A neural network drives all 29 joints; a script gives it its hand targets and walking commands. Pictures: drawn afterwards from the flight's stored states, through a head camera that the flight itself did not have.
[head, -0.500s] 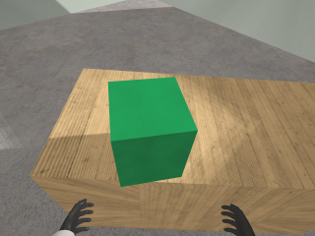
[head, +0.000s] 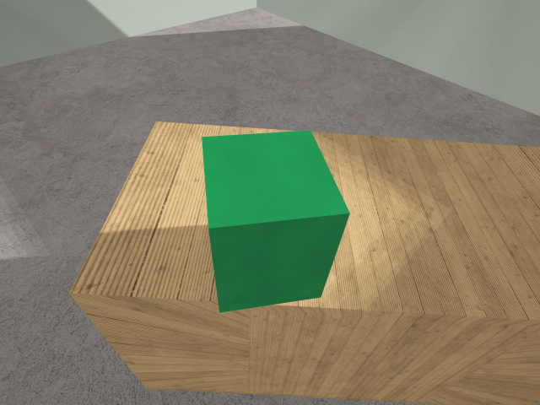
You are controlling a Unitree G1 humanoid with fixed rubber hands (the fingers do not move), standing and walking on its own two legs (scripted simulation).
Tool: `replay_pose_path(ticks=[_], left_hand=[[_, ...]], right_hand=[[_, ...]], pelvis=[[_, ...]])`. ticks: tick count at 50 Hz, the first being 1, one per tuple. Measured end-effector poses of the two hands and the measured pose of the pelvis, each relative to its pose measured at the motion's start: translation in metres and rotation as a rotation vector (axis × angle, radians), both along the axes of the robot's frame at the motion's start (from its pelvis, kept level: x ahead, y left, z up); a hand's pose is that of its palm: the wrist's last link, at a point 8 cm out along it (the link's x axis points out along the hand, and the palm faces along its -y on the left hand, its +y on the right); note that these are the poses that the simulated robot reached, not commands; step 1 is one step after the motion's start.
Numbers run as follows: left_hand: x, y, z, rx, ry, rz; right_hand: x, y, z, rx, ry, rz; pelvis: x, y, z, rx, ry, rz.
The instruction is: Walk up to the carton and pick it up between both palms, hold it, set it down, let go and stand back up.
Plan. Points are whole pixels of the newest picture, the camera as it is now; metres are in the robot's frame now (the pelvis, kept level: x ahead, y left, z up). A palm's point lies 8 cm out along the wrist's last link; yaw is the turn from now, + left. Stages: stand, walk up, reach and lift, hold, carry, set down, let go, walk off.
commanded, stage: stand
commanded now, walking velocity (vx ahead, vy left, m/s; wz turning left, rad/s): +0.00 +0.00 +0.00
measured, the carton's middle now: (264, 222) +0.44 +0.02 +0.01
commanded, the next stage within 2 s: none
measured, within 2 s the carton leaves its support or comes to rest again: neither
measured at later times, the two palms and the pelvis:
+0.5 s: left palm out of the picture +0.01 +0.27 -0.12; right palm out of the picture +0.03 -0.25 -0.11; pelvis -0.02 +0.01 +0.00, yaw +0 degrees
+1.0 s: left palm out of the picture +0.04 +0.26 -0.12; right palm out of the picture +0.04 -0.25 -0.11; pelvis +0.00 +0.00 +0.00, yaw +0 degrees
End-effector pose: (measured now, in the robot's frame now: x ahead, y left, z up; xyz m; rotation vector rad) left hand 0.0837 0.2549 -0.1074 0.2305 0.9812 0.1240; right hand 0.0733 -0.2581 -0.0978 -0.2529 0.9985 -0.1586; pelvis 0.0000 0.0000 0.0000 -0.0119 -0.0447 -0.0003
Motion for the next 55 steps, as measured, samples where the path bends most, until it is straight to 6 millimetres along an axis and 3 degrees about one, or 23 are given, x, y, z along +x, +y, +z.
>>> replay_pose_path(ticks=[12,22,45,55], left_hand=[[-0.043,0.009,-0.012,-0.004,0.087,0.003],[-0.072,0.015,-0.016,0.012,0.167,0.023],[-0.045,0.002,-0.015,0.008,0.150,0.016],[-0.044,0.001,-0.016,0.010,0.163,0.025]], right_hand=[[-0.035,0.012,-0.007,0.007,0.057,0.000],[-0.041,0.013,-0.012,0.011,0.083,0.004],[-0.037,0.005,-0.015,0.012,0.118,-0.015],[-0.039,0.004,-0.017,0.013,0.140,-0.021]], pelvis=[[-0.017,0.010,-0.002,0.003,-0.002,0.001],[-0.019,0.011,-0.004,0.006,0.008,0.003],[-0.004,0.002,-0.002,0.009,0.013,0.000],[-0.002,0.000,-0.001,0.010,0.013,-0.001]])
